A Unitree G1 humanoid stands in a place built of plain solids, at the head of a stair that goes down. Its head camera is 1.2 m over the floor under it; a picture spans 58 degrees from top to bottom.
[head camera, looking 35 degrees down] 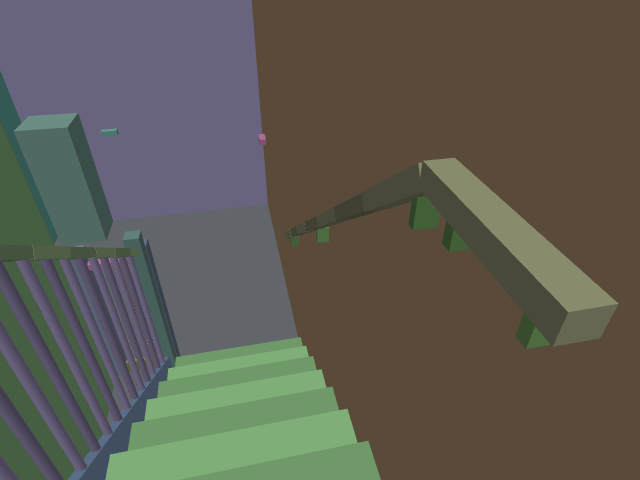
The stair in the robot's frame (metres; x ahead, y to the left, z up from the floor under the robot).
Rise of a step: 0.18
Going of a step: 0.24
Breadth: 0.90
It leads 12 degrees to the left of straight ahead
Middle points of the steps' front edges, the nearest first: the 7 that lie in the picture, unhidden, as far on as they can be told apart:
0.70 0.28 -0.18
0.94 0.33 -0.35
1.18 0.38 -0.53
1.41 0.43 -0.70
1.65 0.48 -0.88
1.89 0.53 -1.06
2.13 0.58 -1.23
